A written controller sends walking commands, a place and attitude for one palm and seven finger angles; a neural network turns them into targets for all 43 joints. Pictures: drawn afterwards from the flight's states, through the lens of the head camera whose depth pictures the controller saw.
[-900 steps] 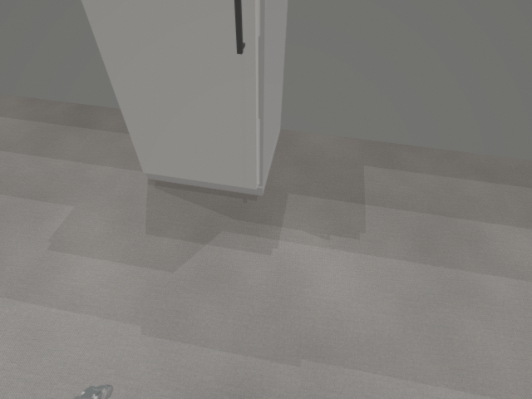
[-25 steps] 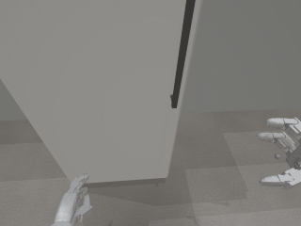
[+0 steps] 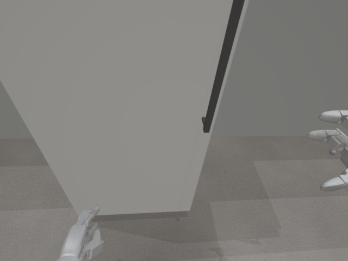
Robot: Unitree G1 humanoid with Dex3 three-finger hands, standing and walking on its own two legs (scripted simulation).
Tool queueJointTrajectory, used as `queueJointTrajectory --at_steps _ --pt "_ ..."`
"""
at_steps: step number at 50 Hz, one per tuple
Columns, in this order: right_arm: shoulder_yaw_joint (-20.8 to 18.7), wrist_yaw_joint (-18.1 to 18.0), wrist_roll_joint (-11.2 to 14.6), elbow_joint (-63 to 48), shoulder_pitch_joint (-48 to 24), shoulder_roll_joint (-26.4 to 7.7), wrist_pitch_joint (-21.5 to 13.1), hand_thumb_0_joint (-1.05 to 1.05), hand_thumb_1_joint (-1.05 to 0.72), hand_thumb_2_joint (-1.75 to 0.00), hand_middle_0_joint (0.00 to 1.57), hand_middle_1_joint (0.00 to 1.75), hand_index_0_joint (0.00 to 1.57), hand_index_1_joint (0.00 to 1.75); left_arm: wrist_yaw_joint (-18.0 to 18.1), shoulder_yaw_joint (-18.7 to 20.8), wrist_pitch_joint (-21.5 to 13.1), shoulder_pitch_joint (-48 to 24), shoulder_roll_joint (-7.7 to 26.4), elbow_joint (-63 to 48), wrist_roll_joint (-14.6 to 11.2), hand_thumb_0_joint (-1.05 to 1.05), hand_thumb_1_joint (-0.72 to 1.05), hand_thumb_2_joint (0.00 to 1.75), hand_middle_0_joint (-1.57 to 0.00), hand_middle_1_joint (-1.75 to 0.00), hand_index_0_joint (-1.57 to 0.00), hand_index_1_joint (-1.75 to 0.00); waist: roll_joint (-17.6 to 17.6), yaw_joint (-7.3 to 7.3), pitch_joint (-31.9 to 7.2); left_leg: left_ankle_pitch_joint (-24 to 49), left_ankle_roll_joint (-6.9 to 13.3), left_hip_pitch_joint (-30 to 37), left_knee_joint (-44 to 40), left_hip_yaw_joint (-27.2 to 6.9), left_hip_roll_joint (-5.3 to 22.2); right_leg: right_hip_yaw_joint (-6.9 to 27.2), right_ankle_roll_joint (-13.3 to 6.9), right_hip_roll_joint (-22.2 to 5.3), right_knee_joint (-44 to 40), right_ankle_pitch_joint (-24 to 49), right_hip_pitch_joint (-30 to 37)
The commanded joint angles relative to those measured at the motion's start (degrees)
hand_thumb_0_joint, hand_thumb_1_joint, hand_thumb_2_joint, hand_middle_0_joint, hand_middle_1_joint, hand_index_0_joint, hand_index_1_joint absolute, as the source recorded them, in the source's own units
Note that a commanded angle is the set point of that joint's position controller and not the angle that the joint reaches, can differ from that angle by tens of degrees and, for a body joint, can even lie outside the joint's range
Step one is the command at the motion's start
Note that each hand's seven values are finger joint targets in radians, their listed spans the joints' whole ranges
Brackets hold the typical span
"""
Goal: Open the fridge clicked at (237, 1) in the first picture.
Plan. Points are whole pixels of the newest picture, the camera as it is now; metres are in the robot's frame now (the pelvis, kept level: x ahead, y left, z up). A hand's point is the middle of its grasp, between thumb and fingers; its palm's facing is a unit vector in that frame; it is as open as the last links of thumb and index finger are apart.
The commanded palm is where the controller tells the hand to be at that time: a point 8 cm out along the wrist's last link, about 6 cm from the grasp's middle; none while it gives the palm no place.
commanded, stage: raise the hand to about handle height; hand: right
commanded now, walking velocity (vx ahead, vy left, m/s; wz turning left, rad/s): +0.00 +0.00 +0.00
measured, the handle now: (218, 70) +0.52 -0.09 +0.22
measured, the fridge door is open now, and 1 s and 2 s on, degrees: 0 0 0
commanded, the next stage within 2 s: move the hooked fingers beside the handle in 0.36 s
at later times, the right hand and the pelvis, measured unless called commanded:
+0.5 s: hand (326, 156) +0.28 -0.27 +0.19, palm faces +0.02 +1.00 -0.10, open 14.0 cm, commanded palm +0.25 -0.31 +0.20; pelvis +0.00 +0.01 +0.00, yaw +0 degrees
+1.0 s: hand (295, 134) +0.34 -0.24 +0.18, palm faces -0.03 +1.00 -0.05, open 14.0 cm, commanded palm +0.32 -0.28 +0.19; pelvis +0.00 -0.01 +0.00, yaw +1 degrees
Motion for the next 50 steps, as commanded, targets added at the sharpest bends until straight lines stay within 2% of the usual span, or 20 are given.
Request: queueJointTrajectory --at_steps 1,3,5,11,14,16,23,24,26,29,30,33,34,35,39,42,45,48,49,50 --pt "-6.4 -0.1 1.9 -12.2 -13.1 -16.1 -2.8 0.00 0.50 -0.30 0.30 1.20 0.30 1.20 0.1 3.3 -3.1 -7.7 6.5 -10.3 0.0 0.00 0.90 0.90 -0.20 -0.30 -0.20 -0.30 1.6 -0.74 -9.8 15.7 0.9 2.2 -2.7 -1.6 -1.6 2.4 -1.2 1.2 -2.9 14.9 3.6" --pt "-7.4 -0.9 2.0 -14.9 -14.4 -16.8 -3.9 0.00 0.50 -0.30 0.30 1.20 0.30 1.20 0.3 3.3 -3.4 -8.0 6.2 -10.6 0.1 0.00 0.90 0.90 -0.20 -0.30 -0.20 -0.30 -0.8 -0.90 -11.1 15.8 0.9 2.4 -2.5 -1.7 -1.5 2.2 -1.2 1.4 -2.6 15.1 4.6" --pt "-8.0 -1.6 1.9 -15.3 -14.0 -17.6 -4.7 0.00 0.50 -0.30 0.30 1.20 0.30 1.20 0.5 3.2 -3.4 -7.7 6.0 -10.1 0.2 0.00 0.90 0.90 -0.20 -0.30 -0.20 -0.30 0.4 -0.95 -9.9 15.9 0.8 2.6 -2.9 -1.9 -1.5 1.9 -1.3 1.2 -2.5 15.2 4.3" --pt "-5.9 -1.6 1.2 -12.2 -15.5 -16.0 -4.1 0.00 0.50 -0.30 0.30 1.20 0.30 1.20 1.2 3.2 -3.3 -7.7 6.2 -9.4 0.0 0.00 0.90 0.90 -0.20 -0.30 -0.20 -0.30 -1.2 -0.01 -7.4 13.4 0.5 1.0 -3.7 -2.7 -1.2 1.7 -1.4 1.2 -2.8 12.0 3.5" --pt "-5.0 -1.4 0.8 -13.4 -16.6 -15.7 -4.1 0.00 0.50 -0.30 0.30 1.20 0.30 1.20 1.4 3.1 -3.6 -8.0 6.0 -9.8 -0.1 0.00 0.90 0.90 -0.20 -0.30 -0.20 -0.30 -2.8 0.01 -8.3 12.6 0.6 0.7 -3.4 -2.3 -1.3 2.0 -1.3 1.4 -2.9 11.7 4.3" --pt "-5.8 -1.3 1.3 -12.4 -15.4 -16.1 -4.0 0.00 0.50 -0.30 0.30 1.20 0.30 1.20 1.4 3.1 -3.3 -8.0 6.2 -9.6 0.0 0.00 0.90 0.90 -0.20 -0.30 -0.20 -0.30 0.8 0.02 -8.8 13.3 0.3 1.7 -3.5 -2.8 -1.2 1.9 -1.5 1.2 -2.5 12.0 3.6" --pt "-6.2 -1.1 1.6 -11.9 -15.0 -16.1 -4.2 0.00 0.50 -0.30 0.30 1.20 0.30 1.20 1.2 3.1 -3.4 -8.1 6.2 -9.8 -0.1 0.00 0.90 0.90 -0.20 -0.30 -0.20 -0.30 -0.4 -0.20 -8.8 13.3 0.4 1.3 -3.0 -2.4 -1.2 2.0 -1.4 1.3 -2.6 12.0 3.4" --pt "-4.8 -1.1 1.4 -11.6 -16.0 -14.9 -4.1 0.00 0.50 -0.30 0.30 1.20 0.30 1.20 1.3 3.1 -3.4 -8.1 6.0 -9.6 -0.1 0.00 0.90 0.90 -0.20 -0.30 -0.20 -0.30 -1.6 0.28 -8.4 13.3 0.4 0.4 -3.0 -2.3 -1.3 1.9 -1.3 1.2 -2.5 12.1 4.0" --pt "-3.4 -1.4 1.3 -9.8 -19.0 -14.4 -4.0 0.00 0.50 -0.30 0.30 1.20 0.30 1.20 1.4 3.2 -3.2 -7.6 6.2 -9.0 -0.2 0.00 0.90 0.90 -0.20 -0.30 -0.20 -0.30 0.3 1.04 -6.8 11.8 0.3 -0.7 -3.7 -2.7 -1.4 2.1 -1.4 1.0 -2.5 10.6 3.3" --pt "0.0 -2.2 0.2 -10.1 -23.5 -12.2 -4.5 0.00 0.50 -0.30 0.30 1.20 0.30 1.20 1.9 3.0 -3.5 -7.6 6.1 -9.0 -0.2 0.00 0.90 0.90 -0.20 -0.30 -0.20 -0.30 -2.4 1.51 -7.2 9.0 0.7 -2.2 -3.5 -2.0 -1.5 2.6 -1.2 1.0 -3.2 9.0 4.5" --pt "-0.3 -2.7 0.1 -10.2 -23.8 -12.9 -4.7 0.00 0.50 -0.30 0.30 1.20 0.30 1.20 1.8 3.0 -3.3 -7.5 6.0 -8.8 -0.1 0.00 0.90 0.90 -0.20 -0.30 -0.20 -0.30 -0.4 1.39 -7.4 9.3 0.8 -1.3 -3.8 -2.4 -1.4 2.7 -1.3 0.8 -3.0 9.5 4.3" --pt "-0.6 -3.6 -0.8 -6.7 -25.7 -13.2 -4.6 0.00 0.50 -0.30 0.30 1.20 0.30 1.20 2.1 3.0 -3.0 -7.2 6.3 -8.4 0.0 0.00 0.90 0.90 -0.20 -0.30 -0.20 -0.30 0.3 1.38 -8.0 8.6 0.8 -1.5 -3.5 -2.1 -1.3 2.9 -1.3 0.8 -3.4 9.0 3.7" --pt "-0.4 -3.8 -1.2 -5.9 -27.3 -13.4 -4.8 0.00 0.50 -0.30 0.30 1.20 0.30 1.20 2.1 3.0 -3.0 -7.1 6.3 -8.2 0.0 0.00 0.90 0.90 -0.20 -0.30 -0.20 -0.30 -1.3 1.52 -8.0 7.9 0.9 -1.8 -3.4 -2.0 -1.2 3.0 -1.2 0.9 -3.6 8.6 3.7" --pt "-1.1 -4.2 -1.2 -5.3 -26.5 -14.4 -4.8 0.00 0.50 -0.30 0.30 1.20 0.30 1.20 2.0 3.1 -2.7 -6.8 6.4 -8.2 0.1 0.00 0.90 0.90 -0.20 -0.30 -0.20 -0.30 1.0 1.01 -8.4 8.2 1.0 -0.7 -3.5 -2.2 -1.3 3.0 -1.2 0.6 -3.5 9.2 3.3" --pt "0.7 -5.1 -1.8 -6.8 -29.1 -11.9 -5.4 0.00 0.50 -0.30 0.30 1.20 0.30 1.20 1.8 3.0 -2.8 -7.3 5.8 -8.9 0.2 0.00 0.90 0.90 -0.20 -0.30 -0.20 -0.30 -3.5 0.88 -11.5 11.6 1.5 -0.1 -2.2 -1.9 -1.1 2.9 -1.0 0.7 -3.4 12.5 5.4" --pt "0.0 -5.6 -1.7 -4.1 -27.0 -11.7 -4.8 0.00 0.50 -0.30 0.30 1.20 0.30 1.20 1.5 3.2 -2.2 -6.6 6.1 -8.6 0.2 0.00 0.90 0.90 -0.20 -0.30 -0.20 -0.30 1.0 0.68 -10.8 13.5 1.3 0.8 -2.2 -1.7 -1.2 2.6 -1.0 0.4 -3.5 13.6 3.9" --pt "0.8 -6.3 -2.1 -3.0 -27.1 -11.2 -3.9 0.00 0.50 -0.30 0.30 1.20 0.30 1.20 1.2 3.5 -1.5 -6.1 6.2 -8.8 0.2 0.00 0.90 0.90 -0.20 -0.30 -0.20 -0.30 1.4 0.57 -10.2 13.7 1.4 0.5 -2.2 -1.8 -1.2 2.4 -1.0 0.2 -3.3 14.2 3.3" --pt "1.6 -7.3 -2.9 -4.3 -31.8 -11.2 -3.8 0.00 0.50 -0.30 0.30 1.20 0.30 1.20 1.4 3.6 -1.1 -6.1 6.3 -8.8 0.1 0.00 0.90 0.90 -0.20 -0.30 -0.20 -0.30 -0.8 1.39 -11.5 13.7 1.4 -0.3 -1.8 -1.8 -1.1 2.5 -0.8 0.1 -3.3 14.6 4.4" --pt "3.7 -7.5 -3.0 -4.9 -33.7 -9.2 -4.0 0.00 0.50 -0.30 0.30 1.20 0.30 1.20 1.5 3.5 -1.1 -6.1 6.0 -8.7 0.1 0.00 0.90 0.90 -0.20 -0.30 -0.20 -0.30 -2.0 1.97 -11.3 13.2 1.4 -1.2 -1.9 -1.8 -1.2 2.5 -0.8 0.1 -3.3 14.4 5.2" --pt "3.6 -7.9 -2.9 -4.5 -33.9 -9.5 -4.2 0.00 0.50 -0.30 0.30 1.20 0.30 1.20 1.6 3.6 -1.0 -5.7 6.0 -8.4 0.2 0.00 0.90 0.90 -0.20 -0.30 -0.20 -0.30 1.5 1.97 -11.4 13.6 1.4 -0.4 -2.2 -1.8 -1.2 2.5 -1.0 -0.1 -3.1 14.7 4.9"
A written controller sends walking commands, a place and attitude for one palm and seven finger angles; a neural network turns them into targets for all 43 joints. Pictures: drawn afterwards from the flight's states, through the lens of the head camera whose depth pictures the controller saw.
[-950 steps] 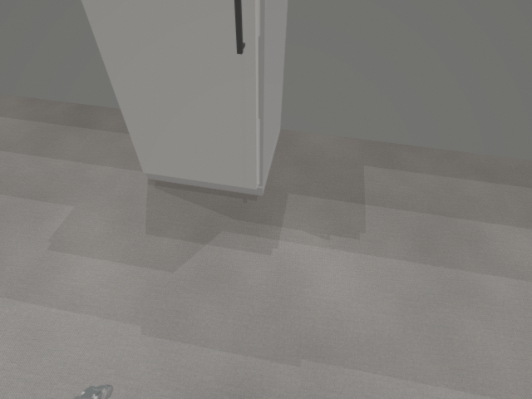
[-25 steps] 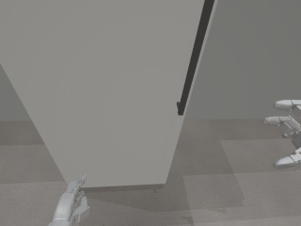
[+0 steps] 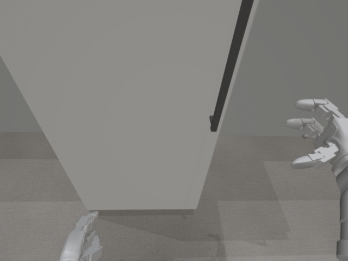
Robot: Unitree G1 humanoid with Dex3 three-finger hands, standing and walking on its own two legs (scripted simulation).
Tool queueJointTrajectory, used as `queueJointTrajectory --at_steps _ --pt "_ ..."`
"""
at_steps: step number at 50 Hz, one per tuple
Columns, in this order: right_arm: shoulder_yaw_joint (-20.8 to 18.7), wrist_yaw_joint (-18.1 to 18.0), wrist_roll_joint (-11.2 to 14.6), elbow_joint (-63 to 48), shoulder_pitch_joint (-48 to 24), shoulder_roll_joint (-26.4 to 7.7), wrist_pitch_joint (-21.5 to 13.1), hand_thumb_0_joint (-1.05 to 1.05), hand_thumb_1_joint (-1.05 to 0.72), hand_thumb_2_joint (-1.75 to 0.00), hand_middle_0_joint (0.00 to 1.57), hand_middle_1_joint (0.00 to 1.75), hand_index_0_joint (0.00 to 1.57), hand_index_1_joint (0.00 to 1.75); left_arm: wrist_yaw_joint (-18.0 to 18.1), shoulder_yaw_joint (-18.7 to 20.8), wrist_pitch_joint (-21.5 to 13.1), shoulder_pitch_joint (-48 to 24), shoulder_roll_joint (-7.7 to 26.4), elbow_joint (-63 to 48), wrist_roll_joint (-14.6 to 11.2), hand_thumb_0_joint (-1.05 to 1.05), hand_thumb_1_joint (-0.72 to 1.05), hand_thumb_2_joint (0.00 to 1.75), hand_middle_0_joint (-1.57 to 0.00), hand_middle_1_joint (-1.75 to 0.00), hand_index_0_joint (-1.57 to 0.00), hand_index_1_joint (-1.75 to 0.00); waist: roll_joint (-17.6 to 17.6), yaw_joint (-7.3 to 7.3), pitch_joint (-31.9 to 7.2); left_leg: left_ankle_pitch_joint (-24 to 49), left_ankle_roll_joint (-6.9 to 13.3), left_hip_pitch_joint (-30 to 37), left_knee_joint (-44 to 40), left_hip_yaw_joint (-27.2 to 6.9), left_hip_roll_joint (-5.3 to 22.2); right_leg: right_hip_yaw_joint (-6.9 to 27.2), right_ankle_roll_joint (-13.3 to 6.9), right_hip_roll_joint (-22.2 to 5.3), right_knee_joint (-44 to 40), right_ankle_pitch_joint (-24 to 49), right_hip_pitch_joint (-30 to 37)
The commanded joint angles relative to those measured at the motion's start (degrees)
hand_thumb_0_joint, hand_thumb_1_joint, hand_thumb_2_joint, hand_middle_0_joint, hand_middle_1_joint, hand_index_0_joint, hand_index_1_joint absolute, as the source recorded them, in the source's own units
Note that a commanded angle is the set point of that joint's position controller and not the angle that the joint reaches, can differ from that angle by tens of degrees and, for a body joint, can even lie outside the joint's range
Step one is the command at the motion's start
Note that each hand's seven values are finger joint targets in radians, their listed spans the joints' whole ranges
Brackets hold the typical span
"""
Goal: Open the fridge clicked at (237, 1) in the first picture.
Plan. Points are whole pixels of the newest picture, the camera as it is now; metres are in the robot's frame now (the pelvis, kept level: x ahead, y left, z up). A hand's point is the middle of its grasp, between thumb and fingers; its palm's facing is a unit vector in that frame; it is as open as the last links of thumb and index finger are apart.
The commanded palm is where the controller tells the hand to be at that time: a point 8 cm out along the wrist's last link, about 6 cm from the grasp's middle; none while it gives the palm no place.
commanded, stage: move the hooked fingers beside the handle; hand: right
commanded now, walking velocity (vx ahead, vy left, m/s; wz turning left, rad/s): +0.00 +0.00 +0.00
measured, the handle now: (226, 68) +0.52 -0.10 +0.22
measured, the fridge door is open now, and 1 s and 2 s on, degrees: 0 0 0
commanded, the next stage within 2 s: feel for the door with the fingertips in 1.86 s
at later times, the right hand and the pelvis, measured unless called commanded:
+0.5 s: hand (279, 117) +0.39 -0.20 +0.18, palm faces -0.03 +1.00 -0.02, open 14.0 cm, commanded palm +0.37 -0.25 +0.18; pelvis +0.00 +0.00 +0.00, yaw +0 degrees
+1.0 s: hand (258, 99) +0.45 -0.17 +0.18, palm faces -0.06 +1.00 +0.00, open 14.0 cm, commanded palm +0.43 -0.22 +0.18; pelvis +0.00 +0.00 +0.00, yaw +1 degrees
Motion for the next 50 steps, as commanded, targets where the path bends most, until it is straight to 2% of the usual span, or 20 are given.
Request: queueJointTrajectory --at_steps 1,3,5,8,12,15,18,20,22,25,29,30,35,37,40,42,44,45,48,50 --pt "-4.0 -1.3 1.2 -12.4 -24.7 -15.2 -4.0 0.00 0.50 -0.30 0.30 1.20 0.30 1.20 0.7 3.3 -3.0 -6.3 7.2 -8.8 0.2 0.00 0.90 0.90 -0.20 -0.30 -0.20 -0.30 -0.2 0.18 -12.2 13.9 1.7 1.3 -3.2 -0.8 -1.5 3.5 -0.8 -0.2 -3.3 14.6 6.1" --pt "-2.2 -1.6 1.0 -13.4 -26.1 -13.0 -4.5 0.00 0.50 -0.30 0.30 1.20 0.30 1.20 0.8 3.2 -3.1 -6.5 6.7 -8.8 0.3 0.00 0.90 0.90 -0.20 -0.30 -0.20 -0.30 -3.5 0.18 -13.7 15.6 2.0 1.9 -2.5 -0.7 -1.2 3.6 -0.5 -0.1 -3.2 16.9 7.3" --pt "-3.6 -2.0 0.8 -12.0 -24.2 -14.7 -4.6 0.00 0.50 -0.30 0.30 1.20 0.30 1.20 0.6 3.4 -2.8 -5.8 7.1 -8.4 0.5 0.00 0.90 0.90 -0.20 -0.30 -0.20 -0.30 -0.7 -0.45 -13.9 16.5 2.0 2.9 -2.5 -0.7 -1.3 3.6 -0.5 -0.3 -3.0 18.0 6.7" --pt "-0.7 -2.5 0.6 -11.7 -25.9 -11.1 -4.0 0.00 0.50 -0.30 0.30 1.20 0.30 1.20 0.6 3.4 -2.5 -6.0 6.6 -8.2 0.3 0.00 0.90 0.90 -0.20 -0.30 -0.20 -0.30 -2.8 0.22 -13.6 17.2 2.0 1.7 -2.2 -0.6 -1.2 3.6 -0.3 -0.4 -3.1 19.0 7.7" --pt "0.6 -3.8 0.1 -9.7 -28.6 -10.2 -2.9 0.00 0.50 -0.30 0.30 1.20 0.30 1.20 0.5 3.5 -1.6 -5.7 6.8 -7.7 0.3 0.00 0.90 0.90 -0.20 -0.30 -0.20 -0.30 -1.2 0.63 -12.3 16.2 2.0 0.9 -2.5 -0.5 -1.3 3.6 -0.3 -0.4 -3.3 17.7 6.8" --pt "-1.9 -5.0 -0.4 -6.6 -28.4 -13.3 -2.9 0.00 0.50 -0.30 0.30 1.20 0.30 1.20 0.6 3.7 -0.7 -4.9 7.3 -7.1 0.5 0.00 0.90 0.90 -0.20 -0.30 -0.20 -0.30 1.7 0.15 -12.5 16.4 2.0 2.2 -2.7 -0.8 -1.2 3.4 -0.6 -0.5 -3.2 17.3 5.3" --pt "0.3 -5.6 -0.9 -6.4 -33.8 -11.6 -4.1 0.00 0.50 -0.30 0.30 1.20 0.30 1.20 0.8 3.6 -0.4 -5.0 7.0 -6.9 0.5 0.00 0.90 0.90 -0.20 -0.30 -0.20 -0.30 -0.4 1.30 -13.6 16.3 2.0 1.4 -2.6 -1.1 -1.1 3.3 -0.6 -0.4 -3.1 17.0 6.6" --pt "0.3 -5.7 -1.1 -4.3 -35.1 -12.4 -4.8 0.00 0.50 -0.30 0.30 1.20 0.30 1.20 0.9 3.7 0.1 -4.2 7.2 -6.5 0.5 0.00 0.90 0.90 -0.20 -0.30 -0.20 -0.30 1.6 1.46 -14.1 16.4 1.9 2.1 -2.8 -1.2 -1.3 3.1 -0.8 -0.5 -2.9 16.7 6.0" --pt "2.2 -5.6 -1.4 -4.4 -39.0 -10.5 -5.6 0.00 0.50 -0.30 0.30 1.20 0.30 1.20 1.0 3.6 0.1 -4.3 6.9 -6.5 0.5 0.00 0.90 0.90 -0.20 -0.30 -0.20 -0.30 -1.9 2.09 -14.6 16.9 2.0 1.5 -2.6 -1.4 -1.1 3.1 -0.7 -0.4 -2.9 17.2 7.2" --pt "1.3 -5.8 -1.4 0.9 -37.9 -11.6 -6.0 0.00 0.50 -0.30 0.30 1.20 0.30 1.20 0.9 3.8 0.5 -3.2 7.4 -5.6 0.6 0.00 0.90 0.90 -0.20 -0.30 -0.20 -0.30 1.4 1.80 -14.3 16.9 2.0 2.0 -2.7 -1.4 -1.2 3.1 -0.9 -0.4 -2.6 16.7 5.7" --pt "2.6 -5.8 -2.0 4.7 -41.9 -10.9 -6.6 0.00 0.50 -0.30 0.30 1.20 0.30 1.20 0.8 3.9 1.2 -2.2 7.5 -5.3 0.5 0.00 0.90 0.90 -0.20 -0.30 -0.20 -0.30 -1.1 2.50 -13.9 16.8 2.0 1.1 -2.5 -1.6 -1.0 2.8 -0.8 -0.1 -2.6 15.8 4.7" --pt "2.4 -5.8 -2.0 6.4 -42.5 -11.3 -7.0 0.00 0.50 -0.30 0.30 1.20 0.30 1.20 0.7 4.1 1.4 -1.6 7.7 -4.9 0.5 0.00 0.90 0.90 -0.20 -0.30 -0.20 -0.30 2.4 2.70 -13.5 16.8 2.0 1.3 -2.7 -1.5 -1.1 3.0 -1.1 -0.4 -2.4 15.8 4.2" --pt "-0.3 -6.1 -2.3 8.4 -44.2 -14.7 -9.4 0.00 0.50 -0.30 0.30 1.20 0.30 1.20 0.5 4.6 1.9 0.2 8.1 -4.5 0.8 0.00 0.90 0.90 -0.20 -0.30 -0.20 -0.30 1.7 2.17 -16.8 19.4 2.1 3.5 -1.8 -1.9 -1.0 2.6 -1.2 -0.4 -1.9 17.8 3.9" --pt "2.7 -6.0 -2.5 7.4 -46.9 -11.1 -10.4 0.00 0.50 -0.30 0.30 1.20 0.30 1.20 0.3 4.7 1.9 0.3 7.7 -4.5 0.8 0.00 0.90 0.90 -0.20 -0.30 -0.20 -0.30 -1.6 2.85 -17.4 20.5 2.1 2.5 -1.5 -2.0 -1.2 2.4 -1.1 -0.4 -1.8 19.3 5.6" --pt "1.8 -6.3 -2.4 12.5 -47.4 -12.2 -10.4 0.00 0.50 -0.30 0.30 1.20 0.30 1.20 0.3 4.9 2.2 1.8 8.4 -3.4 0.8 0.00 0.90 0.90 -0.20 -0.30 -0.20 -0.30 2.4 3.07 -15.6 18.7 2.0 1.6 -2.0 -1.8 -1.4 2.3 -1.2 -0.5 -1.8 17.3 3.7" --pt "2.6 -6.7 -3.0 12.6 -50.4 -11.5 -10.9 0.00 0.50 -0.30 0.30 1.20 0.30 1.20 0.2 5.0 2.3 2.1 8.3 -3.3 0.8 0.00 0.90 0.90 -0.20 -0.30 -0.20 -0.30 -0.5 3.30 -16.1 19.1 2.1 1.2 -1.7 -2.1 -1.4 2.2 -1.2 -0.3 -1.9 17.6 4.0" --pt "3.5 -7.4 -3.4 14.8 -52.1 -10.4 -11.2 0.00 0.50 -0.30 0.30 1.20 0.30 1.20 0.1 5.1 2.4 3.0 8.3 -2.6 0.9 0.00 0.90 0.90 -0.20 -0.30 -0.20 -0.30 -0.6 3.87 -15.8 18.2 2.1 -0.2 -1.7 -1.9 -1.6 2.4 -1.0 -0.4 -1.7 17.4 4.1" --pt "3.6 -7.7 -3.4 15.2 -53.0 -10.3 -11.8 0.00 0.50 -0.30 0.30 1.20 0.30 1.20 0.0 5.2 2.5 3.7 8.4 -2.4 1.1 0.00 0.90 0.90 -0.20 -0.30 -0.20 -0.30 2.3 3.98 -16.2 18.6 2.0 0.6 -1.8 -1.7 -1.6 2.4 -1.2 -0.5 -1.6 17.7 3.7" --pt "3.3 -8.4 -4.1 17.3 -55.9 -10.7 -13.0 0.00 0.50 -0.30 0.30 1.20 0.30 1.20 -0.2 5.2 2.6 4.4 8.4 -1.9 1.2 0.00 0.90 0.90 -0.20 -0.30 -0.20 -0.30 -0.5 4.09 -17.3 18.0 2.1 0.0 -1.5 -2.1 -1.7 2.3 -1.0 -0.4 -1.6 17.1 3.9" --pt "2.8 -9.0 -4.4 22.4 -56.5 -11.2 -13.7 0.00 0.50 -0.30 0.30 1.20 0.30 1.20 -0.2 5.3 2.8 5.7 8.7 -0.9 1.5 0.00 0.90 0.90 -0.20 -0.30 -0.20 -0.30 3.5 4.48 -15.2 16.8 1.9 -0.4 -1.8 -2.0 -1.8 2.2 -1.3 -0.6 -1.6 15.5 1.6"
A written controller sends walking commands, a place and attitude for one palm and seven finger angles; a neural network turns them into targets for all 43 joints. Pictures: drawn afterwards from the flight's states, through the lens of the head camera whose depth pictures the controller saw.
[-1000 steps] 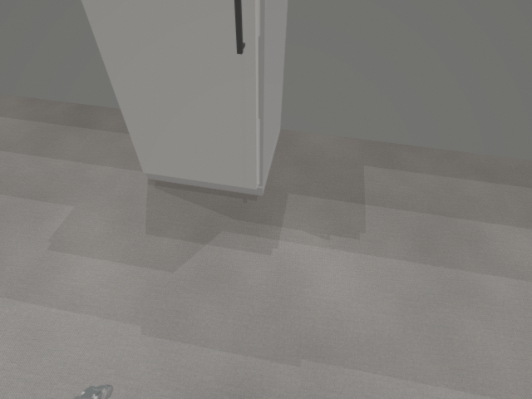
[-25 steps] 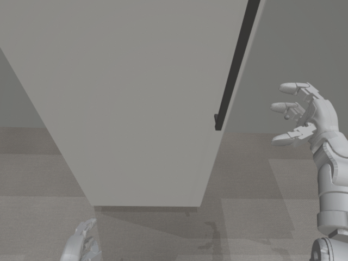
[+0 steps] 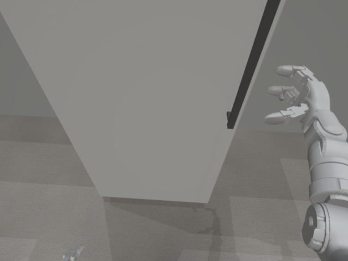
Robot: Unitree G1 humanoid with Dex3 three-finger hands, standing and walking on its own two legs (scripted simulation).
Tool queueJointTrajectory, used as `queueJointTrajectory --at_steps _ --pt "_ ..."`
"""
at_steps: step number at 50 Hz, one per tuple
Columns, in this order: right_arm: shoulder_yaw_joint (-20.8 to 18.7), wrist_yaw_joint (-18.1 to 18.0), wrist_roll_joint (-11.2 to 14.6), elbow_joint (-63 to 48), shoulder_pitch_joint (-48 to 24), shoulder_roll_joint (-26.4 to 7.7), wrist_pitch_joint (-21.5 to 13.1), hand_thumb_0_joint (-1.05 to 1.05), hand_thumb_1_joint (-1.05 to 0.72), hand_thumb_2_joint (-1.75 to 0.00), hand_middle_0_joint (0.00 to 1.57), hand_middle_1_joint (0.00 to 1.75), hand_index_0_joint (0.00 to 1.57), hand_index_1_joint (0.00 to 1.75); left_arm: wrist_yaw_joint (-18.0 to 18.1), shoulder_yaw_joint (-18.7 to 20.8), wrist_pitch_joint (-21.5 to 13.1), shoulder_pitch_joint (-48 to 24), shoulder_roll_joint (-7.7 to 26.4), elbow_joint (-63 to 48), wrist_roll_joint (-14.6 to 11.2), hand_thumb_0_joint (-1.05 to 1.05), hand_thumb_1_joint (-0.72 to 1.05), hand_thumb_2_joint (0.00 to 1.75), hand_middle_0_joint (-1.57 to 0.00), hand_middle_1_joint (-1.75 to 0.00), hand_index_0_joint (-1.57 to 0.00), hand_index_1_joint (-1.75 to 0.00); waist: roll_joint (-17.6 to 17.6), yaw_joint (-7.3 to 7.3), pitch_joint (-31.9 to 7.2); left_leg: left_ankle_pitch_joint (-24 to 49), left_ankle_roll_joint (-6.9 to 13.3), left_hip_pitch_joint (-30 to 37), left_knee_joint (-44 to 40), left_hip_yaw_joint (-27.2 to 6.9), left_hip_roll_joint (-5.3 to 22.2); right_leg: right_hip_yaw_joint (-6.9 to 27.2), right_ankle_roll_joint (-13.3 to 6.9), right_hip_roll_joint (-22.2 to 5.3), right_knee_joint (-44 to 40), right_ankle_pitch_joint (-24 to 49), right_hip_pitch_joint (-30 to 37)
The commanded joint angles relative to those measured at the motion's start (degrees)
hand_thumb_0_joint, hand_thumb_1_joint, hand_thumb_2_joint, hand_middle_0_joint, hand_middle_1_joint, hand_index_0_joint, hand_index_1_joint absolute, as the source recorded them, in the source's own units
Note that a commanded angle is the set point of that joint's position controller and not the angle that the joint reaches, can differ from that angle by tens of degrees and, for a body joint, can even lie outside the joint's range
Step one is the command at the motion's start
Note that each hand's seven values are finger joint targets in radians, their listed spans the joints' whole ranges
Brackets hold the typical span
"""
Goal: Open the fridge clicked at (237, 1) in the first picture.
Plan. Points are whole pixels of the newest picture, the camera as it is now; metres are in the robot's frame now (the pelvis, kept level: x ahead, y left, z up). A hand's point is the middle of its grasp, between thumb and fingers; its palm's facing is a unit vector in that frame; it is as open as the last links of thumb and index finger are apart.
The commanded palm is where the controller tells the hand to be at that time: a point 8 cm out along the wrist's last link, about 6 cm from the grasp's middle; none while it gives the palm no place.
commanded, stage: move the hooked fingers beside the handle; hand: right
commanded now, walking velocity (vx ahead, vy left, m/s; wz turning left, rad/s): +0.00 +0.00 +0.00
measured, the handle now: (248, 62) +0.52 -0.11 +0.22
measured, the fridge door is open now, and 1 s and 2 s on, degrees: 0 0 0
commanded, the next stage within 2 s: feel for the door with the fingertips in 0.86 s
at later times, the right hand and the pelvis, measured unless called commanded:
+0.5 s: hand (276, 97) +0.45 -0.17 +0.18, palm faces -0.03 +1.00 +0.01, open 14.0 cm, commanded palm +0.43 -0.22 +0.18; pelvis +0.00 +0.00 +0.00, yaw +1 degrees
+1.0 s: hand (275, 95) +0.46 -0.17 +0.18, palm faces -0.04 +1.00 +0.00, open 14.0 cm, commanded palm +0.43 -0.22 +0.18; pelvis -0.01 +0.00 +0.00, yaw +1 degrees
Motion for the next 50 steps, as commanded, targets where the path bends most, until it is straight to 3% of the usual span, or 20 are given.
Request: queueJointTrajectory --at_steps 1,3,7,10,14,15,17,21,25,27,29,30,32,33,34,36,38,41,46,50 --pt "-4.2 -0.9 0.3 -5.9 -32.2 -15.5 -5.5 0.00 0.50 -0.30 0.30 1.20 0.30 1.20 0.4 3.0 -2.2 1.2 8.4 -5.5 0.5 0.00 0.90 0.90 -0.20 -0.30 -0.20 -0.30 3.1 0.88 -15.4 16.3 1.4 3.9 -2.2 -1.6 -1.3 2.7 -1.5 0.1 -2.3 14.7 5.2" --pt "-3.6 -1.2 -0.7 -4.0 -35.8 -15.7 -6.9 0.00 0.50 -0.30 0.30 1.20 0.30 1.20 0.3 3.1 -2.3 2.1 8.3 -5.0 0.5 0.00 0.90 0.90 -0.20 -0.30 -0.20 -0.30 0.1 1.51 -15.9 15.9 1.4 3.0 -1.8 -1.9 -1.1 2.5 -1.4 0.2 -1.9 14.0 5.0" --pt "-4.9 -1.0 -0.9 -5.0 -32.1 -16.1 -9.6 0.00 0.50 -0.30 0.30 1.20 0.30 1.20 -0.5 3.4 -2.4 2.8 8.2 -6.0 0.8 0.00 0.90 0.90 -0.20 -0.30 -0.20 -0.30 -1.0 -0.05 -21.4 19.9 1.7 5.7 -0.4 -2.0 -1.4 2.5 -1.1 0.1 -1.1 18.5 7.0" --pt "-5.2 -0.2 -0.2 -3.2 -28.0 -16.0 -9.1 0.00 0.50 -0.30 0.30 1.20 0.30 1.20 -0.7 3.6 -1.7 3.4 8.6 -6.4 0.7 0.00 0.90 0.90 -0.20 -0.30 -0.20 -0.30 3.0 -0.41 -19.5 21.3 1.6 7.2 -0.5 -1.5 -1.4 2.0 -1.3 -0.1 -1.4 19.1 4.6" --pt "-4.2 -0.1 -0.3 -8.9 -29.7 -14.6 -8.5 0.00 0.50 -0.30 0.30 1.20 0.30 1.20 -0.8 3.8 -1.6 2.5 8.3 -7.3 0.4 0.00 0.90 0.90 -0.20 -0.30 -0.20 -0.30 -0.6 -0.18 -18.6 20.4 1.5 5.3 -0.9 -1.7 -1.6 1.7 -1.4 -0.2 -1.7 18.4 5.9" --pt "-3.8 -0.3 0.1 -9.7 -28.6 -14.2 -8.4 0.00 0.50 -0.30 0.30 1.20 0.30 1.20 -0.8 3.8 -1.3 2.6 8.3 -7.4 0.4 0.00 0.90 0.90 -0.20 -0.30 -0.20 -0.30 1.6 -0.21 -18.7 20.3 1.5 6.3 -0.9 -1.5 -1.7 1.7 -1.5 -0.3 -1.6 18.8 5.7" --pt "-3.6 -0.6 0.2 -13.4 -30.3 -13.7 -8.3 0.00 0.50 -0.30 0.30 1.20 0.30 1.20 -0.8 3.7 -1.5 2.1 8.0 -7.5 0.3 0.00 0.90 0.90 -0.20 -0.30 -0.20 -0.30 -1.9 -0.17 -19.6 20.6 1.6 5.5 -1.0 -1.7 -1.9 1.9 -1.3 -0.2 -1.7 19.6 7.6" --pt "-4.7 -1.4 0.3 -13.1 -27.3 -14.0 -6.8 0.00 0.50 -0.30 0.30 1.20 0.30 1.20 -0.7 3.8 -1.4 1.6 8.0 -7.3 0.3 0.00 0.90 0.90 -0.20 -0.30 -0.20 -0.30 1.8 -0.39 -18.1 20.3 1.4 6.1 -1.6 -1.5 -2.0 1.8 -1.6 -0.2 -2.1 18.7 6.9" --pt "-1.1 -1.8 -0.5 -9.7 -31.5 -11.5 -5.6 0.00 0.50 -0.30 0.30 1.20 0.30 1.20 -0.3 3.3 -1.1 1.4 7.9 -6.8 0.3 0.00 0.90 0.90 -0.20 -0.30 -0.20 -0.30 0.4 1.28 -14.0 15.3 1.4 3.3 -2.7 -1.5 -1.6 2.0 -1.6 0.1 -2.6 13.5 5.1" --pt "-3.3 -2.0 -0.5 -9.6 -33.1 -14.1 -6.3 0.00 0.50 -0.30 0.30 1.20 0.30 1.20 -0.3 3.4 -1.3 1.6 8.2 -6.7 0.4 0.00 0.90 0.90 -0.20 -0.30 -0.20 -0.30 0.7 0.89 -16.5 15.7 1.5 3.8 -2.3 -1.9 -1.8 2.4 -1.6 0.3 -2.3 13.6 5.7" --pt "-0.9 -1.7 -0.5 -9.9 -34.9 -11.4 -7.3 0.00 0.50 -0.30 0.30 1.20 0.30 1.20 -0.3 3.1 -1.6 1.1 7.6 -6.8 0.3 0.00 0.90 0.90 -0.20 -0.30 -0.20 -0.30 -2.5 1.38 -17.8 16.4 1.6 3.1 -2.0 -1.8 -1.7 2.5 -1.3 0.4 -1.9 14.8 7.6" --pt "-0.8 -1.6 -0.3 -9.6 -34.9 -11.5 -7.8 0.00 0.50 -0.30 0.30 1.20 0.30 1.20 -0.3 3.2 -1.6 1.5 7.7 -6.7 0.5 0.00 0.90 0.90 -0.20 -0.30 -0.20 -0.30 0.3 1.53 -18.0 16.6 1.6 3.9 -1.9 -1.6 -1.6 2.6 -1.5 0.2 -1.6 15.1 7.1" --pt "-2.7 -1.4 -0.2 -6.3 -34.0 -13.4 -7.9 0.00 0.50 -0.30 0.30 1.20 0.30 1.20 -0.3 3.1 -1.5 1.4 8.0 -6.4 0.3 0.00 0.90 0.90 -0.20 -0.30 -0.20 -0.30 1.4 1.35 -17.2 16.2 1.4 3.5 -1.9 -1.8 -1.8 2.6 -1.5 0.3 -1.8 13.8 6.0" --pt "-0.9 -1.0 -0.1 -4.8 -34.1 -11.2 -7.8 0.00 0.50 -0.30 0.30 1.20 0.30 1.20 -0.3 2.9 -1.6 1.1 7.9 -6.6 0.3 0.00 0.90 0.90 -0.20 -0.30 -0.20 -0.30 0.5 1.47 -16.1 15.7 1.5 2.7 -1.9 -1.8 -1.7 2.4 -1.4 0.4 -1.8 13.1 5.5" --pt "-1.0 -0.9 -0.2 -3.6 -34.6 -11.4 -7.8 0.00 0.50 -0.30 0.30 1.20 0.30 1.20 -0.4 2.9 -1.7 1.3 8.0 -6.4 0.3 0.00 0.90 0.90 -0.20 -0.30 -0.20 -0.30 0.6 1.69 -15.4 15.3 1.4 2.0 -1.8 -1.7 -1.7 2.4 -1.4 0.4 -1.6 12.5 5.0" --pt "-3.8 -1.1 -0.6 -1.0 -32.6 -14.6 -8.0 0.00 0.50 -0.30 0.30 1.20 0.30 1.20 -0.5 3.0 -1.4 1.8 8.5 -6.6 0.4 0.00 0.90 0.90 -0.20 -0.30 -0.20 -0.30 3.5 0.87 -16.1 16.2 1.4 3.4 -1.4 -1.9 -1.6 2.4 -1.6 0.5 -1.5 12.9 3.4" --pt "-2.1 -0.8 -1.0 -2.6 -35.0 -13.4 -8.7 0.00 0.50 -0.30 0.30 1.20 0.30 1.20 -0.6 2.9 -1.3 1.6 8.1 -6.9 0.4 0.00 0.90 0.90 -0.20 -0.30 -0.20 -0.30 -0.7 1.12 -17.3 16.7 1.5 3.1 -0.9 -2.0 -1.4 2.2 -1.3 0.7 -1.2 13.5 4.1" --pt "-3.2 -0.8 -0.5 -2.5 -35.3 -14.6 -9.7 0.00 0.50 -0.30 0.30 1.20 0.30 1.20 -0.6 3.0 -1.2 2.0 8.4 -7.0 0.5 0.00 0.90 0.90 -0.20 -0.30 -0.20 -0.30 2.0 1.25 -17.8 16.7 1.3 3.4 -0.8 -2.1 -1.6 2.5 -1.5 0.5 -0.9 13.5 3.7" --pt "-4.0 -0.2 -0.7 -5.8 -35.4 -15.8 -10.8 0.00 0.50 -0.30 0.30 1.20 0.30 1.20 -0.6 3.3 -1.4 2.3 8.4 -7.3 0.4 0.00 0.90 0.90 -0.20 -0.30 -0.20 -0.30 -1.2 0.54 -21.6 18.4 1.5 4.5 -0.2 -2.2 -1.8 2.3 -1.4 0.4 -0.5 15.8 5.8" --pt "0.9 -0.1 0.4 -5.2 -34.9 -9.1 -9.2 0.00 0.50 -0.30 0.30 1.20 0.30 1.20 -0.7 3.4 -1.5 2.7 8.1 -6.7 0.3 0.00 0.90 0.90 -0.20 -0.30 -0.20 -0.30 -0.1 1.93 -17.5 16.9 1.6 1.9 -0.9 -1.2 -2.0 2.7 -1.2 0.1 -0.7 16.1 6.1"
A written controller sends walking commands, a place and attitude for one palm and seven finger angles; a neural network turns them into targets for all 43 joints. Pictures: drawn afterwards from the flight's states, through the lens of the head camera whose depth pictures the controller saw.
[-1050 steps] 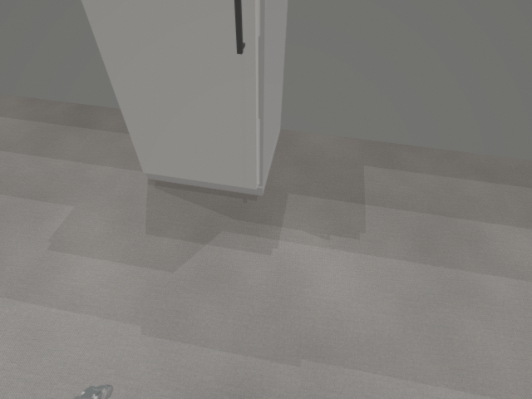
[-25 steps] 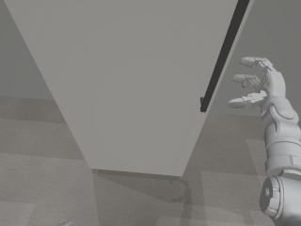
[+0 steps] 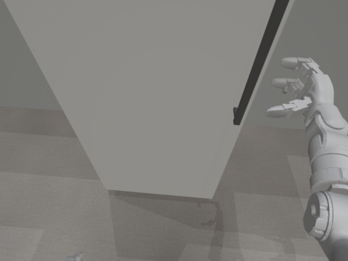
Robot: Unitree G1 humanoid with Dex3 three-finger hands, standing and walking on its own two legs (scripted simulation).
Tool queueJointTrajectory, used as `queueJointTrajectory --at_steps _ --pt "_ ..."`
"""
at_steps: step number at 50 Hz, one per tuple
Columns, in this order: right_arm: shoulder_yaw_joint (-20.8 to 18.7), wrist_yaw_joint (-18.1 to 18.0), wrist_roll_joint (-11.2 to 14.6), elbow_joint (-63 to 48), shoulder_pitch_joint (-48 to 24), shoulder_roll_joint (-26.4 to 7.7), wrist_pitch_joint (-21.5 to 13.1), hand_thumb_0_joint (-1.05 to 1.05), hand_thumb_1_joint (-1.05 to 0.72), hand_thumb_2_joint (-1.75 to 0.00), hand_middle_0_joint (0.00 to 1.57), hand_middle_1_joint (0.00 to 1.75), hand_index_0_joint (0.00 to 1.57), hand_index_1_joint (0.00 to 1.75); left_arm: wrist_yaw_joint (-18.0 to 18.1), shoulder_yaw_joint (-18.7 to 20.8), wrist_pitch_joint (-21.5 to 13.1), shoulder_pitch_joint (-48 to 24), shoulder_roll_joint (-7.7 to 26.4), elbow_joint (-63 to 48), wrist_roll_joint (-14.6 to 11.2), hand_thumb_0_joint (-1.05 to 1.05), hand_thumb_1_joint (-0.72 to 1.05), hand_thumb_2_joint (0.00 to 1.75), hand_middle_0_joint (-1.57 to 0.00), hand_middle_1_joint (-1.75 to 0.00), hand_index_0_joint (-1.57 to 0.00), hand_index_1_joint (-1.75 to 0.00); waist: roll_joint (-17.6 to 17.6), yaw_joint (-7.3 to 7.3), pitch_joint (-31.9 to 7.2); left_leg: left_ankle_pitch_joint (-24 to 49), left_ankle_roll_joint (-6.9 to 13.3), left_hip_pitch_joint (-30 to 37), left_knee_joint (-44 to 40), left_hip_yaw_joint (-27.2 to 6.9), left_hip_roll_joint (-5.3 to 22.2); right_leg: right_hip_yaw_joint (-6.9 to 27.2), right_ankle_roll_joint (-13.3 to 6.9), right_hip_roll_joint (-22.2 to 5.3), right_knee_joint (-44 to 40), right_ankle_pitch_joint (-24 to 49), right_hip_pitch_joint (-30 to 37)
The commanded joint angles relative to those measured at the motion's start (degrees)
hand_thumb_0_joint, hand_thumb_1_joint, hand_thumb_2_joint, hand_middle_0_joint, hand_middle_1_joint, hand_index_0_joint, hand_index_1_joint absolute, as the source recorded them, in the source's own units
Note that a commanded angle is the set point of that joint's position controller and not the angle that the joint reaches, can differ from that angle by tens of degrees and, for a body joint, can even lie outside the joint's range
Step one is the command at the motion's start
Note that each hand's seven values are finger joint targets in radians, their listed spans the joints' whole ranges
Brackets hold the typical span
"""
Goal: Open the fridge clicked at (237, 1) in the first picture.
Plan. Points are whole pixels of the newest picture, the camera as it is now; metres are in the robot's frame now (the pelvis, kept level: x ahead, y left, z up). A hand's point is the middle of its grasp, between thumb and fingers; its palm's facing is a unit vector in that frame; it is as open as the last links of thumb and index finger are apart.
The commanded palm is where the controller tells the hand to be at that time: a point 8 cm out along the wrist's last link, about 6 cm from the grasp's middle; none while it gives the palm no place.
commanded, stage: feel for the door with the fingertips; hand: right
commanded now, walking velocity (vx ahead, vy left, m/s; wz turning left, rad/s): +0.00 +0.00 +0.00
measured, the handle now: (257, 57) +0.52 -0.11 +0.22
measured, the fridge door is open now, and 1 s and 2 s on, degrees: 0 0 0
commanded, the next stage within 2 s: slide the fingers in behind the handle in 0.84 s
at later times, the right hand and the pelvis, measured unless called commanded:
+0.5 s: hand (267, 89) +0.46 -0.14 +0.18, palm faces -0.01 +1.00 +0.00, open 14.0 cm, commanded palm +0.44 -0.19 +0.18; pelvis +0.00 +0.00 +0.00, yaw +0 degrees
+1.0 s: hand (264, 82) +0.48 -0.14 +0.18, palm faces -0.03 +1.00 +0.00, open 13.6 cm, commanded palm +0.46 -0.19 +0.18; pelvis -0.01 +0.00 +0.00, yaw +0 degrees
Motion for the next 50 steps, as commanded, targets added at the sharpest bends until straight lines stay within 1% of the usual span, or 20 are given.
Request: queueJointTrajectory --at_steps 1,4,6,9,11,13,14,16,18,20,23,27,30,34,37,39,43,45,49,50 --pt "0.6 0.3 2.1 -13.8 -30.0 -8.7 -2.3 0.00 0.50 -0.30 0.30 1.20 0.30 1.20 0.4 3.4 -2.7 1.0 8.3 -5.7 0.0 0.00 0.90 0.90 -0.20 -0.30 -0.20 -0.30 0.7 0.64 -17.8 16.7 1.4 5.1 -2.6 -0.5 -1.9 3.4 -1.2 0.4 -2.9 16.0 9.8" --pt "1.0 -1.1 1.6 -15.8 -30.1 -7.5 -1.5 0.00 0.50 -0.30 0.30 1.20 0.30 1.20 0.1 3.4 -2.9 0.8 7.9 -5.6 0.2 0.00 0.90 0.90 -0.20 -0.30 -0.20 -0.30 -2.1 0.12 -18.3 16.2 1.7 4.7 -2.4 -0.4 -1.8 3.6 -0.9 0.5 -3.0 16.7 10.6" --pt "-1.8 -2.6 1.5 -17.0 -28.6 -9.8 -1.4 0.00 0.50 -0.30 0.30 1.20 0.30 1.20 -0.2 3.6 -2.9 1.2 8.1 -5.6 0.5 0.00 0.90 0.90 -0.20 -0.30 -0.20 -0.30 1.0 -0.68 -20.0 17.9 1.5 6.7 -2.3 -0.5 -2.0 3.4 -1.1 0.4 -2.8 17.8 10.3" --pt "0.2 -3.6 0.7 -16.9 -28.1 -7.6 -0.9 0.00 0.50 -0.30 0.30 1.20 0.30 1.20 -0.4 3.4 -2.6 0.7 7.7 -5.7 0.5 0.00 0.90 0.90 -0.20 -0.30 -0.20 -0.30 1.0 -0.45 -18.3 18.2 1.5 7.0 -2.1 -0.4 -1.8 3.1 -1.1 0.5 -3.3 17.6 8.9" --pt "-1.7 -4.6 0.3 -17.7 -27.3 -9.3 -1.0 0.00 0.50 -0.30 0.30 1.20 0.30 1.20 -0.6 3.6 -2.3 0.7 7.8 -5.9 0.6 0.00 0.90 0.90 -0.20 -0.30 -0.20 -0.30 1.6 -0.91 -18.9 19.6 1.5 8.0 -2.1 -0.7 -1.8 2.7 -1.3 0.5 -3.0 18.6 8.9" --pt "-0.3 -5.1 -0.1 -22.9 -27.6 -7.6 -1.4 0.00 0.50 -0.30 0.30 1.20 0.30 1.20 -0.9 3.6 -2.4 -0.2 7.2 -6.8 0.7 0.00 0.90 0.90 -0.20 -0.30 -0.20 -0.30 -3.3 -1.56 -22.2 21.1 1.7 8.5 -1.4 -0.7 -1.7 2.8 -0.7 0.5 -2.8 21.8 11.8" --pt "1.0 -5.3 0.2 -22.7 -26.7 -5.2 -1.1 0.00 0.50 -0.30 0.30 1.20 0.30 1.20 -1.0 3.5 -2.5 -0.5 6.8 -6.8 0.7 0.00 0.90 0.90 -0.20 -0.30 -0.20 -0.30 -1.8 -1.40 -21.5 21.7 1.7 8.4 -1.5 -0.5 -1.8 2.8 -0.7 0.4 -2.7 22.5 12.2" --pt "-0.7 -5.6 0.6 -21.8 -23.9 -6.4 -0.3 0.00 0.50 -0.30 0.30 1.20 0.30 1.20 -1.0 3.6 -2.2 -0.7 7.1 -6.9 0.6 0.00 0.90 0.90 -0.20 -0.30 -0.20 -0.30 1.8 -1.83 -20.3 22.6 1.5 9.6 -1.6 -0.6 -2.0 2.4 -1.0 0.2 -2.9 22.1 10.6" --pt "0.4 -5.8 0.1 -21.2 -26.1 -6.1 0.8 0.00 0.50 -0.30 0.30 1.20 0.30 1.20 -0.8 3.4 -1.7 -1.2 7.0 -6.7 0.5 0.00 0.90 0.90 -0.20 -0.30 -0.20 -0.30 0.7 -0.97 -17.5 21.1 1.4 8.8 -2.3 -0.7 -1.8 2.1 -1.1 0.6 -3.3 19.1 9.2" --pt "0.2 -6.5 -0.4 -19.1 -27.1 -6.8 1.2 0.00 0.50 -0.30 0.30 1.20 0.30 1.20 -0.5 3.4 -1.3 -0.7 7.2 -6.5 0.6 0.00 0.90 0.90 -0.20 -0.30 -0.20 -0.30 3.5 -0.47 -15.6 18.6 1.3 8.3 -2.9 -0.6 -1.7 2.5 -1.4 0.6 -3.6 16.8 7.9" --pt "1.3 -6.8 -0.8 -19.1 -32.1 -5.9 0.4 0.00 0.50 -0.30 0.30 1.20 0.30 1.20 -0.2 3.1 -1.5 -1.2 6.8 -6.3 0.6 0.00 0.90 0.90 -0.20 -0.30 -0.20 -0.30 -0.2 0.09 -17.2 17.5 1.4 7.2 -2.9 -1.0 -1.6 2.6 -1.2 0.9 -3.7 15.5 9.3" --pt "1.7 -6.1 -0.2 -15.1 -33.2 -5.2 -1.1 0.00 0.50 -0.30 0.30 1.20 0.30 1.20 0.0 3.2 -2.0 -0.5 7.0 -5.5 0.7 0.00 0.90 0.90 -0.20 -0.30 -0.20 -0.30 1.1 0.65 -18.5 17.9 1.4 6.4 -2.7 -1.2 -1.6 2.8 -1.2 0.9 -2.8 16.0 10.4" --pt "2.8 -5.5 -0.5 -9.9 -34.2 -4.5 -1.6 0.00 0.50 -0.30 0.30 1.20 0.30 1.20 -0.1 3.0 -1.9 0.4 7.3 -4.8 0.8 0.00 0.90 0.90 -0.20 -0.30 -0.20 -0.30 3.1 1.59 -15.9 16.4 1.2 5.4 -2.8 -0.9 -1.5 2.9 -1.4 1.1 -2.8 13.9 7.9" --pt "0.8 -5.5 -0.8 -8.7 -35.6 -6.9 -3.1 0.00 0.50 -0.30 0.30 1.20 0.30 1.20 -0.4 3.1 -2.4 1.0 7.4 -4.9 0.9 0.00 0.90 0.90 -0.20 -0.30 -0.20 -0.30 0.9 0.78 -18.5 16.6 1.4 5.8 -2.0 -1.3 -1.4 2.9 -1.2 1.3 -2.4 13.8 7.5" --pt "0.3 -5.5 -1.0 -6.1 -36.6 -8.3 -3.9 0.00 0.50 -0.30 0.30 1.20 0.30 1.20 -0.4 3.1 -2.2 1.8 7.9 -4.6 0.9 0.00 0.90 0.90 -0.20 -0.30 -0.20 -0.30 3.4 1.50 -17.0 15.7 1.1 5.6 -2.1 -1.4 -1.5 2.9 -1.4 1.3 -2.5 11.9 5.2" --pt "1.8 -5.4 -1.4 -6.4 -39.5 -7.2 -4.5 0.00 0.50 -0.30 0.30 1.20 0.30 1.20 -0.4 3.3 -2.5 2.4 7.9 -4.2 0.9 0.00 0.90 0.90 -0.20 -0.30 -0.20 -0.30 1.5 2.28 -17.2 14.8 1.1 4.1 -2.1 -1.5 -1.6 3.0 -1.2 1.2 -2.4 11.6 5.9" --pt "-1.5 -5.5 -1.5 -5.7 -41.3 -11.6 -5.6 0.00 0.50 -0.30 0.30 1.20 0.30 1.20 -0.3 3.4 -2.8 3.6 8.3 -3.7 1.2 0.00 0.90 0.90 -0.20 -0.30 -0.20 -0.30 0.7 2.14 -19.7 15.5 1.0 5.7 -1.9 -2.0 -1.6 2.7 -1.3 1.3 -2.1 11.6 5.2" --pt "-1.6 -5.4 -1.6 -3.5 -40.3 -12.2 -5.8 0.00 0.50 -0.30 0.30 1.20 0.30 1.20 -0.2 3.6 -2.6 4.5 8.6 -3.3 1.1 0.00 0.90 0.90 -0.20 -0.30 -0.20 -0.30 3.4 2.49 -18.4 14.7 0.9 6.0 -2.3 -1.9 -1.6 2.8 -1.5 1.1 -2.0 10.7 3.5" --pt "-0.5 -5.0 -1.8 -3.5 -41.4 -10.9 -6.0 0.00 0.50 -0.30 0.30 1.20 0.30 1.20 -0.5 3.6 -3.0 5.3 8.5 -3.0 1.1 0.00 0.90 0.90 -0.20 -0.30 -0.20 -0.30 -0.7 2.81 -18.7 13.8 1.0 3.7 -2.2 -1.7 -1.8 3.0 -1.2 1.2 -2.1 10.5 4.7" --pt "-0.4 -4.9 -1.4 -2.8 -40.4 -10.3 -6.1 0.00 0.50 -0.30 0.30 1.20 0.30 1.20 -0.5 3.7 -3.0 5.8 8.5 -3.0 1.3 0.00 0.90 0.90 -0.20 -0.30 -0.20 -0.30 1.2 2.86 -18.8 14.0 1.0 4.3 -2.2 -1.5 -1.8 2.9 -1.4 1.1 -1.9 10.9 4.4"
